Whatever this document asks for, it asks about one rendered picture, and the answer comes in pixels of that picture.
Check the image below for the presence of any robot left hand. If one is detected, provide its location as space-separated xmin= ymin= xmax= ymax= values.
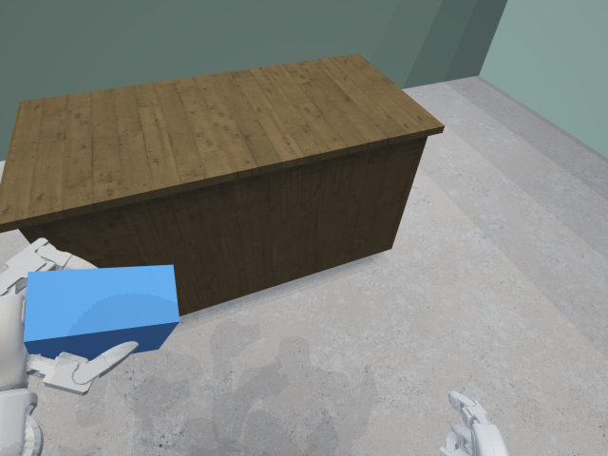
xmin=0 ymin=237 xmax=139 ymax=396

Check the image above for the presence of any table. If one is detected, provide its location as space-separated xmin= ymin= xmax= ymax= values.
xmin=0 ymin=53 xmax=445 ymax=316

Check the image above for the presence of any robot right hand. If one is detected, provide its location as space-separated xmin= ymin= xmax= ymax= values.
xmin=440 ymin=390 xmax=510 ymax=456

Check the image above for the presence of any sponge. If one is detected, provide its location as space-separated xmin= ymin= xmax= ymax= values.
xmin=24 ymin=265 xmax=180 ymax=361

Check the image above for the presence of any left robot forearm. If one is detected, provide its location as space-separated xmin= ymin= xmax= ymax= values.
xmin=0 ymin=389 xmax=44 ymax=456

